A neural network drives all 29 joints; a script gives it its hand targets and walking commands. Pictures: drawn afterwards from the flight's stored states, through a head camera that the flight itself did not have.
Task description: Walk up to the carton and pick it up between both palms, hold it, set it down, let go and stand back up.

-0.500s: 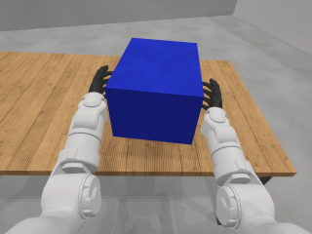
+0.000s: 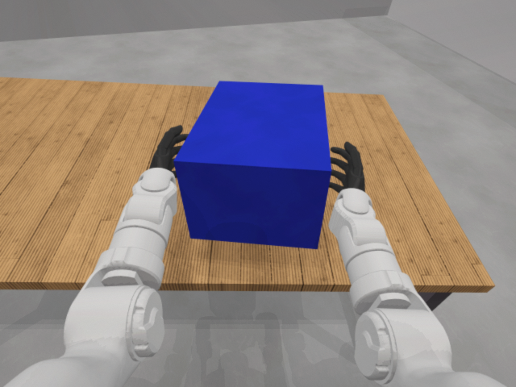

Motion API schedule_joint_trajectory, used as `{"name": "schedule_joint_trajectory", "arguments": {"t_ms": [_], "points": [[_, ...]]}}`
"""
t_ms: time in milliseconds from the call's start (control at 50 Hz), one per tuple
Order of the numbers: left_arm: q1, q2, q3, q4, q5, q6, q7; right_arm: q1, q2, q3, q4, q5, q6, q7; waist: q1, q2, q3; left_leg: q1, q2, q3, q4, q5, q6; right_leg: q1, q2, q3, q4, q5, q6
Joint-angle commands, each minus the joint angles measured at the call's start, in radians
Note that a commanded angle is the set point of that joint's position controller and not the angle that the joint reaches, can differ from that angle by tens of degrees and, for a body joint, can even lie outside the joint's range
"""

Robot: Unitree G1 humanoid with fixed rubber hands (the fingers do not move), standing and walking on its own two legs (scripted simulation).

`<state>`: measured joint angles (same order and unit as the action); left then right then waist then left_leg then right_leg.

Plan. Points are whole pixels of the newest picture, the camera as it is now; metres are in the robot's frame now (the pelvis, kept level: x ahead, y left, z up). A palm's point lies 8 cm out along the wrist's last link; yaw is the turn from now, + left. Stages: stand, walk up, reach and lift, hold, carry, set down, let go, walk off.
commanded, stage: set down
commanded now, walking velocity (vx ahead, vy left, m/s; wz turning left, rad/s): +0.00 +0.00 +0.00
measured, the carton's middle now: (262, 155) +0.50 -0.03 +0.10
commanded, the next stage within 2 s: none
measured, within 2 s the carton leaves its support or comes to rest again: rests again in 1.88 s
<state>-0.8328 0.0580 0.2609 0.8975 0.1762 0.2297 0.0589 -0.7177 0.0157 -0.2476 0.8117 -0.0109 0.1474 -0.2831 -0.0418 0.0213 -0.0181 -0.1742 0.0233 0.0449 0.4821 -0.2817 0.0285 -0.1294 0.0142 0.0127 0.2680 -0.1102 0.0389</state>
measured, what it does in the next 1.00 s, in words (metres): stands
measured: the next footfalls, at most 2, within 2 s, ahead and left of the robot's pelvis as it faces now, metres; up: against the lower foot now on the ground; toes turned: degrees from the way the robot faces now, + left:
none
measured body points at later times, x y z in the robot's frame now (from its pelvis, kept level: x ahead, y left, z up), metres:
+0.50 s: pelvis +0.02 +0.00 +0.00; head +0.02 +0.02 +0.45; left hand +0.46 +0.15 +0.12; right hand +0.42 -0.16 +0.10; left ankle -0.01 +0.08 -0.74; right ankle +0.02 -0.15 -0.74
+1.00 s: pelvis +0.02 +0.00 +0.00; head +0.06 +0.02 +0.45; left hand +0.48 +0.14 +0.10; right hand +0.42 -0.16 +0.07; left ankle -0.01 +0.08 -0.74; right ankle +0.02 -0.15 -0.74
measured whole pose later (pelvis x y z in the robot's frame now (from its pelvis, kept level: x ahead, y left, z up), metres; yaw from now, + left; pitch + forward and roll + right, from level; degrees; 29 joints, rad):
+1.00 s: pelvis +0.02 +0.00 +0.00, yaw +0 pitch +5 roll -3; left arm -0.96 0.12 0.26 1.14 0.17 0.05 0.01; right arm -0.72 0.12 -0.42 0.85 -0.16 -0.01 -0.29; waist -0.04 0.02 -0.02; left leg -0.27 0.02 0.04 0.48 -0.30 0.03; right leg -0.22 0.01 0.01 0.26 -0.13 0.04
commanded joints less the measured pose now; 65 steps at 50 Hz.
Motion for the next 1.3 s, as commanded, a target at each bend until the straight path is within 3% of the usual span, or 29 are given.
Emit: {"name": "schedule_joint_trajectory", "arguments": {"t_ms": [0, 20, 40, 160, 300, 340, 420, 480, 540, 560, 620, 680, 700, 740, 760, 780, 860, 880, 900, 940, 980, 1000, 1020, 1080, 1100, 1120, 1160, 1180, 1280], "points": [[-0.979, -0.792, -0.405, -0.217, -0.165, -0.150, -0.211, -0.976, 0.686, 0.250, -0.258, -0.065, -0.191, 0.192, -0.186, 0.023, -0.785, 0.153, -0.033, -0.042, -0.091, 0.472, -0.114, 0.227, 0.039, -0.058, 0.035, 0.316, -0.027], [-0.929, -0.772, -0.367, -0.164, -0.141, -0.146, -0.214, -0.969, 0.683, 0.266, -0.242, -0.069, -0.184, 0.188, -0.143, 0.017, -0.745, 0.134, -0.038, -0.034, -0.095, 0.471, -0.107, 0.215, 0.039, -0.056, 0.021, 0.299, -0.027], [-0.935, -0.764, -0.376, -0.144, -0.141, -0.143, -0.217, -0.957, 0.673, 0.242, -0.226, -0.071, -0.188, 0.188, -0.178, 0.020, -0.739, 0.125, -0.032, -0.034, -0.101, 0.455, -0.105, 0.219, 0.038, -0.059, 0.024, 0.299, -0.022], [-0.877, -0.748, -0.323, -0.085, -0.126, -0.154, -0.228, -0.973, 0.667, 0.230, -0.258, -0.096, -0.201, 0.187, -0.147, -0.002, -0.711, 0.088, -0.037, -0.032, -0.101, 0.441, -0.099, 0.282, 0.030, -0.054, 0.021, 0.346, -0.019], [-0.932, -0.774, -0.399, -0.187, -0.171, -0.185, -0.225, -0.918, 0.709, 0.262, -0.260, -0.085, -0.215, 0.172, -0.192, 0.028, -0.845, 0.144, -0.032, -0.039, -0.041, 0.617, -0.126, 0.279, 0.035, -0.051, 0.065, 0.471, -0.018], [-0.897, -0.747, -0.356, -0.091, -0.144, -0.169, -0.238, -0.928, 0.685, 0.219, -0.230, -0.107, -0.211, 0.165, -0.200, 0.007, -0.767, 0.112, -0.036, -0.033, -0.053, 0.569, -0.123, 0.252, 0.030, -0.059, 0.044, 0.434, -0.020], [-0.918, -0.757, -0.375, -0.126, -0.148, -0.190, -0.236, -0.933, 0.704, 0.249, -0.250, -0.100, -0.232, 0.163, -0.195, 0.039, -0.830, 0.135, -0.032, -0.041, -0.034, 0.645, -0.126, 0.271, 0.028, -0.058, 0.067, 0.511, -0.019], [-0.976, -0.766, -0.392, -0.126, -0.167, -0.204, -0.239, -0.930, 0.704, 0.214, -0.226, -0.122, -0.240, 0.159, -0.245, 0.029, -0.838, 0.162, -0.028, -0.052, -0.034, 0.644, -0.139, 0.234, 0.033, -0.067, 0.065, 0.495, -0.018], [-0.941, -0.734, -0.360, -0.066, -0.158, -0.216, -0.248, -0.962, 0.702, 0.193, -0.262, -0.145, -0.252, 0.155, -0.203, 0.017, -0.869, 0.103, -0.038, -0.032, -0.032, 0.597, -0.130, 0.249, 0.028, -0.054, 0.059, 0.492, -0.027], [-0.974, -0.739, -0.376, -0.058, -0.166, -0.226, -0.245, -0.956, 0.698, 0.179, -0.235, -0.159, -0.252, 0.155, -0.228, 0.022, -0.880, 0.101, -0.033, -0.041, -0.037, 0.571, -0.125, 0.255, 0.020, -0.062, 0.062, 0.484, -0.023], [-0.959, -0.719, -0.335, -0.025, -0.143, -0.235, -0.252, -0.937, 0.696, 0.167, -0.195, -0.183, -0.255, 0.156, -0.212, 0.006, -0.857, 0.141, -0.027, -0.037, -0.040, 0.588, -0.123, 0.223, 0.026, -0.067, 0.054, 0.472, -0.022], [-0.952, -0.707, -0.333, 0.038, -0.137, -0.229, -0.261, -0.938, 0.667, 0.123, -0.163, -0.193, -0.257, 0.150, -0.256, 0.017, -0.788, 0.103, -0.023, -0.044, -0.049, 0.573, -0.126, 0.240, 0.026, -0.070, 0.054, 0.480, -0.024], [-0.947, -0.699, -0.302, 0.031, -0.128, -0.241, -0.263, -0.960, 0.688, 0.131, -0.201, -0.200, -0.268, 0.149, -0.222, 0.002, -0.822, 0.081, -0.028, -0.036, -0.045, 0.553, -0.120, 0.258, 0.021, -0.066, 0.070, 0.491, -0.023], [-0.954, -0.711, -0.314, 0.021, -0.138, -0.254, -0.263, -0.952, 0.687, 0.135, -0.197, -0.200, -0.283, 0.149, -0.221, 0.033, -0.841, 0.085, -0.022, -0.041, -0.048, 0.579, -0.127, 0.269, 0.021, -0.068, 0.077, 0.497, -0.022], [-0.936, -0.705, -0.300, 0.028, -0.138, -0.263, -0.262, -0.968, 0.708, 0.160, -0.215, -0.188, -0.288, 0.155, -0.187, 0.023, -0.881, 0.065, -0.030, -0.032, -0.041, 0.580, -0.124, 0.277, 0.017, -0.057, 0.078, 0.525, -0.019], [-0.984, -0.683, -0.313, 0.034, -0.129, -0.271, -0.257, -0.956, 0.689, 0.132, -0.174, -0.202, -0.282, 0.156, -0.224, 0.039, -0.855, 0.056, -0.023, -0.038, -0.037, 0.584, -0.129, 0.268, 0.015, -0.059, 0.091, 0.533, -0.023], [-0.970, -0.695, -0.323, 0.044, -0.154, -0.290, -0.259, -0.956, 0.702, 0.135, -0.177, -0.218, -0.306, 0.147, -0.224, 0.033, -0.909, 0.090, -0.023, -0.036, -0.011, 0.647, -0.134, 0.246, 0.020, -0.071, 0.097, 0.557, -0.029], [-0.967, -0.682, -0.316, 0.078, -0.143, -0.277, -0.266, -0.928, 0.686, 0.118, -0.144, -0.224, -0.294, 0.145, -0.252, 0.029, -0.851, 0.085, -0.018, -0.034, -0.020, 0.631, -0.139, 0.236, 0.020, -0.076, 0.086, 0.535, -0.032], [-0.957, -0.670, -0.286, 0.098, -0.122, -0.276, -0.271, -0.929, 0.690, 0.079, -0.121, -0.238, -0.289, 0.146, -0.228, 0.053, -0.853, 0.079, -0.020, -0.037, -0.025, 0.592, -0.133, 0.225, 0.018, -0.067, 0.081, 0.496, -0.037], [-0.987, -0.664, -0.302, 0.094, -0.133, -0.285, -0.273, -0.953, 0.689, 0.079, -0.158, -0.241, -0.302, 0.140, -0.243, 0.053, -0.872, 0.081, -0.020, -0.035, -0.018, 0.608, -0.133, 0.220, 0.020, -0.073, 0.091, 0.516, -0.034], [-0.974, -0.642, -0.268, 0.112, -0.126, -0.305, -0.273, -0.950, 0.696, 0.095, -0.164, -0.266, -0.320, 0.143, -0.213, 0.006, -0.901, 0.040, -0.026, -0.027, -0.014, 0.601, -0.123, 0.267, 0.017, -0.067, 0.101, 0.571, -0.023], [-0.963, -0.677, -0.281, 0.100, -0.130, -0.310, -0.264, -0.958, 0.704, 0.099, -0.184, -0.266, -0.330, 0.148, -0.217, 0.041, -0.919, 0.030, -0.019, -0.033, -0.012, 0.636, -0.136, 0.270, 0.016, -0.070, 0.114, 0.579, -0.020], [-0.973, -0.684, -0.317, 0.099, -0.151, -0.316, -0.266, -0.930, 0.695, 0.072, -0.139, -0.265, -0.337, 0.143, -0.254, 0.046, -0.961, 0.066, -0.017, -0.039, 0.001, 0.674, -0.150, 0.241, 0.021, -0.079, 0.116, 0.593, -0.026], [-0.994, -0.635, -0.288, 0.127, -0.137, -0.338, -0.266, -0.920, 0.698, 0.061, -0.088, -0.294, -0.350, 0.141, -0.234, 0.043, -0.962, 0.094, -0.008, -0.038, 0.023, 0.708, -0.142, 0.199, 0.022, -0.080, 0.103, 0.586, -0.031], [-0.988, -0.616, -0.282, 0.173, -0.142, -0.341, -0.277, -0.935, 0.692, 0.048, -0.102, -0.295, -0.351, 0.136, -0.251, 0.021, -0.941, 0.030, -0.015, -0.036, 0.024, 0.644, -0.130, 0.222, 0.009, -0.076, 0.121, 0.611, -0.027], [-0.987, -0.623, -0.279, 0.159, -0.141, -0.353, -0.270, -0.928, 0.684, 0.062, -0.092, -0.297, -0.361, 0.142, -0.223, 0.035, -0.960, 0.031, -0.015, -0.032, 0.017, 0.669, -0.136, 0.244, 0.014, -0.080, 0.142, 0.626, -0.021], [-0.971, -0.603, -0.263, 0.195, -0.125, -0.358, -0.277, -0.935, 0.704, 0.046, -0.090, -0.306, -0.371, 0.137, -0.238, 0.009, -0.948, -0.029, -0.018, -0.029, 0.009, 0.622, -0.127, 0.282, 0.003, -0.079, 0.150, 0.670, -0.019], [-0.971, -0.606, -0.259, 0.185, -0.126, -0.368, -0.279, -0.917, 0.708, 0.054, -0.057, -0.304, -0.372, 0.135, -0.213, 0.033, -0.946, -0.013, -0.027, -0.023, 0.013, 0.627, -0.124, 0.272, 0.000, -0.075, 0.144, 0.651, -0.018], [-0.960, -0.599, -0.270, 0.203, -0.127, -0.404, -0.266, -0.918, 0.706, 0.074, -0.059, -0.305, -0.425, 0.134, -0.202, 0.037, -1.034, 0.038, -0.012, -0.038, 0.068, 0.802, -0.149, 0.204, 0.022, -0.093, 0.160, 0.711, -0.025]]}}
